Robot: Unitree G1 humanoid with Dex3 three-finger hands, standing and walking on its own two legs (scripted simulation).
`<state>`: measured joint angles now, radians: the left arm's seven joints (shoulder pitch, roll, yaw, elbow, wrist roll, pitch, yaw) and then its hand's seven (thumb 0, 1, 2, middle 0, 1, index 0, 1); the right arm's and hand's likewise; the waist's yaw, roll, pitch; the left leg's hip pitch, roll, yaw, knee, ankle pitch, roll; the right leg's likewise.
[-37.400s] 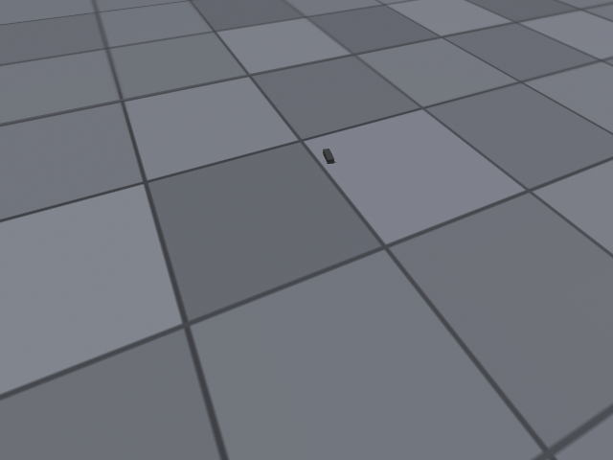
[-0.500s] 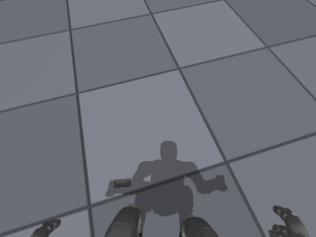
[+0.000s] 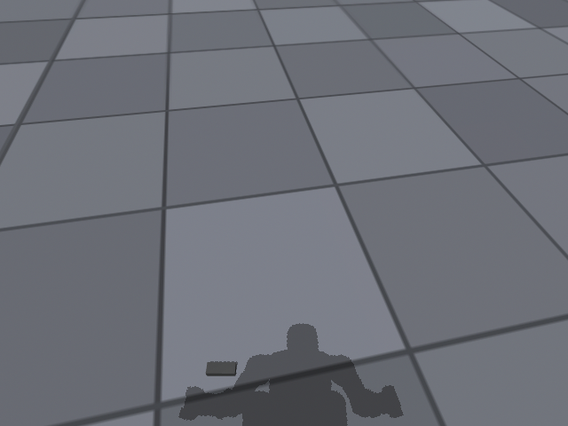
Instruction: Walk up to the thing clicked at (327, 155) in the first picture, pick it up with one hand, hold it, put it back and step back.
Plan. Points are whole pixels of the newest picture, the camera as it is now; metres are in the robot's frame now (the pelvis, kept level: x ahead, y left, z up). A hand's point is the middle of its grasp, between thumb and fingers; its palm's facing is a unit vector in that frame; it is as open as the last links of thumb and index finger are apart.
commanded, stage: walk up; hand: left
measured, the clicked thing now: (221, 369) +0.43 +0.22 -0.75
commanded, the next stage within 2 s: none
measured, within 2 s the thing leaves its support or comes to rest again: neither
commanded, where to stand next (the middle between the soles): +0.04 -0.03 m, yaw +1 degrees
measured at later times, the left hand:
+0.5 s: hand out of the picture +0.12 +0.28 -0.14, palm faces -0.01 -0.93 -0.36, open 7.3 cm
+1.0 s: hand out of the picture +0.04 +0.35 -0.17, palm faces -0.03 -0.90 -0.43, open 7.3 cm
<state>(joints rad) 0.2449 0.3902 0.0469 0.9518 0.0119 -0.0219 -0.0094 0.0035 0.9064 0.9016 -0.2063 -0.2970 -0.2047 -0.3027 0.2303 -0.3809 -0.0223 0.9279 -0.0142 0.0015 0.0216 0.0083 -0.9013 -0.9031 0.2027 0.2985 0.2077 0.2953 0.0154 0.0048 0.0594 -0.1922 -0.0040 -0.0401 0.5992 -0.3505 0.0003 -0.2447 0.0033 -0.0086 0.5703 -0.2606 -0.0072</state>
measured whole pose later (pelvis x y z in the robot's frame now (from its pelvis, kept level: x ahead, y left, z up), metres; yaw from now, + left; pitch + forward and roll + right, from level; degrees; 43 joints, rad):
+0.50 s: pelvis +0.02 +0.02 +0.01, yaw +0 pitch -2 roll +0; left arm 0.11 0.37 -0.01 1.04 0.00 -0.04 0.00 0.00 0.91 0.90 -0.21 -0.30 -0.21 -0.30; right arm 0.12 -0.35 -0.02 1.02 0.00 0.00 0.01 0.01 -0.90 -0.90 0.20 0.30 0.21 0.30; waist 0.01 0.00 0.06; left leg -0.09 -0.04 -0.02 0.42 -0.28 0.03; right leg -0.16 -0.04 0.01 0.43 -0.23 0.03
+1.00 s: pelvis -0.08 +0.06 -0.02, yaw +2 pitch -4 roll +2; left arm 0.04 0.42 0.05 0.95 0.06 0.06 0.02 0.00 0.90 0.90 -0.21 -0.30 -0.21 -0.30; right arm 0.14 -0.39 -0.10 0.96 -0.02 0.02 0.02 0.00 -0.91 -0.90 0.20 0.30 0.20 0.29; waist 0.00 -0.05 0.21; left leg -0.25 -0.05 -0.03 0.69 -0.38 0.00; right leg -0.45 -0.11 0.09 0.79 -0.38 -0.02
